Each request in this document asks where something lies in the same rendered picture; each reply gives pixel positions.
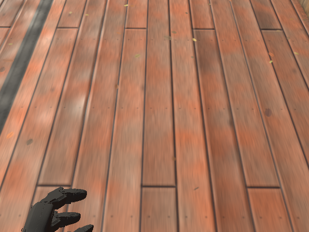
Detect robot left hand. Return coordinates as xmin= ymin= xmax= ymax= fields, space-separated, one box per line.
xmin=21 ymin=187 xmax=94 ymax=232

